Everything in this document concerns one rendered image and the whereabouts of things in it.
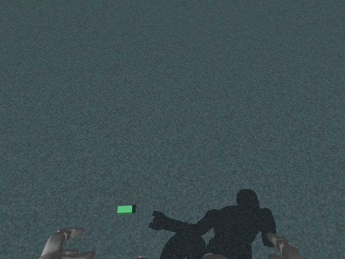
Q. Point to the left robot hand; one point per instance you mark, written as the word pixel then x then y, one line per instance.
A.
pixel 56 242

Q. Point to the right robot hand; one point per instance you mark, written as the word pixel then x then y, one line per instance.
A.
pixel 283 245

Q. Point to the small box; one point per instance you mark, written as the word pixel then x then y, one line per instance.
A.
pixel 125 210

